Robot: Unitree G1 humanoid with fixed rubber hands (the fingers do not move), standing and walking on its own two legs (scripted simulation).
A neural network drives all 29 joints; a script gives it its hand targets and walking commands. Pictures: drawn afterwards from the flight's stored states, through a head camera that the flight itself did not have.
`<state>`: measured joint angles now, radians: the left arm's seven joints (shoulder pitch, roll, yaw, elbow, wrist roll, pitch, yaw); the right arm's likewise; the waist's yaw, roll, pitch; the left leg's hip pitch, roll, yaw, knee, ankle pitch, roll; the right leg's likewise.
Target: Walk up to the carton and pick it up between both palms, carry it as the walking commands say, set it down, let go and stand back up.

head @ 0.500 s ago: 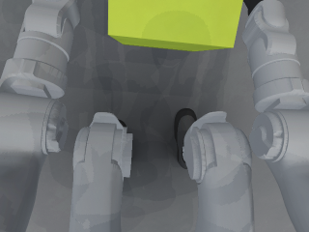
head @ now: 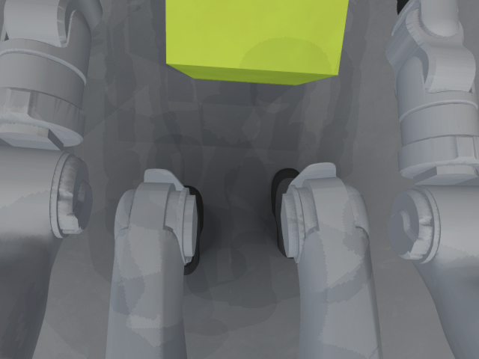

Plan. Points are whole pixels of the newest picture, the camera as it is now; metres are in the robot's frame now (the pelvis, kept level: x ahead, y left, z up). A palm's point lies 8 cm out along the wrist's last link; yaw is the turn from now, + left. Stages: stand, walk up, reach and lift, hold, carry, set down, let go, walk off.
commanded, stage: set down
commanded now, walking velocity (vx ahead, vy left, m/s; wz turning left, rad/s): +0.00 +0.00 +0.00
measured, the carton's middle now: (252, 2) +0.56 -0.04 -0.28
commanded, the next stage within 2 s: let go in 1.04 s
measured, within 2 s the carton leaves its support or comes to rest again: neither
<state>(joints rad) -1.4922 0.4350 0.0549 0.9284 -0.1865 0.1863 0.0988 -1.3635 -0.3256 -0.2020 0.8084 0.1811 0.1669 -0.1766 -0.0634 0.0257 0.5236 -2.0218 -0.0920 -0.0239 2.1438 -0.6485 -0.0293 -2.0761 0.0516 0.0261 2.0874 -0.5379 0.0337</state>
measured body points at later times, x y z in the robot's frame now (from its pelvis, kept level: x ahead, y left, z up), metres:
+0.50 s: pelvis -0.01 +0.00 +0.12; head +0.36 -0.03 +0.36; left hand +0.60 +0.15 -0.01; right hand +0.54 -0.24 -0.02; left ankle +0.10 +0.12 -0.37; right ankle +0.13 -0.12 -0.37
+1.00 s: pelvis +0.01 +0.00 +0.25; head +0.36 -0.03 +0.52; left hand +0.60 +0.16 +0.14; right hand +0.54 -0.23 +0.13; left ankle +0.10 +0.12 -0.37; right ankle +0.13 -0.12 -0.37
